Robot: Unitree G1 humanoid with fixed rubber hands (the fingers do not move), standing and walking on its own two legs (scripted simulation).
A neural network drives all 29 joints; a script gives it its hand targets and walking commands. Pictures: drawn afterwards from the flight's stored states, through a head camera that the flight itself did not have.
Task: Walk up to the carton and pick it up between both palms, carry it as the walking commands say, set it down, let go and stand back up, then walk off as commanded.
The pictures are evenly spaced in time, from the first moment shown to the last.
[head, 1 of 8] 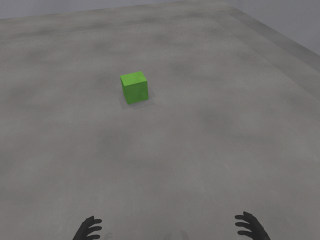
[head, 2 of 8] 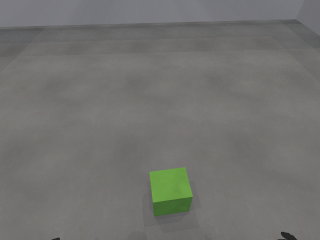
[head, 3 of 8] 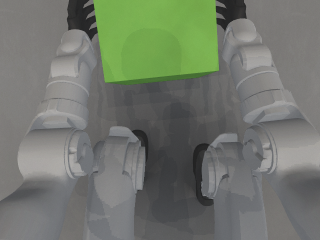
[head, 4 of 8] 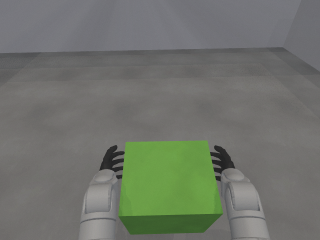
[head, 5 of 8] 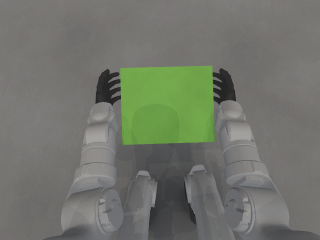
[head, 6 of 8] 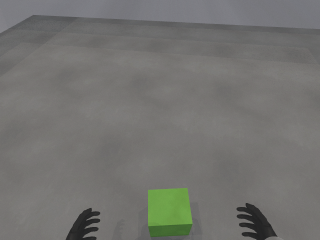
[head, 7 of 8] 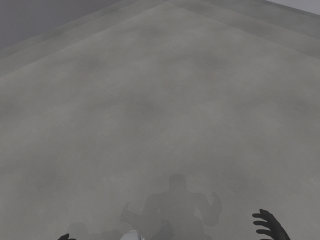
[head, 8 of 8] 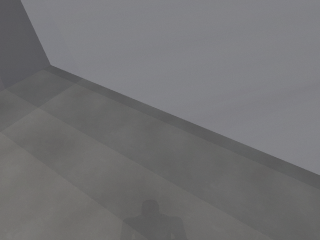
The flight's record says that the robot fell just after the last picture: no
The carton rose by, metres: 0.69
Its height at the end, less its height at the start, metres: +0.00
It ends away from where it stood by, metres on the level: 0.23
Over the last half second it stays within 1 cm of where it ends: yes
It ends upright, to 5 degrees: yes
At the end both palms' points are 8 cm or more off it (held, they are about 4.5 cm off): yes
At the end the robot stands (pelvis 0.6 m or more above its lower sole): yes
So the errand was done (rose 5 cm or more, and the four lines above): yes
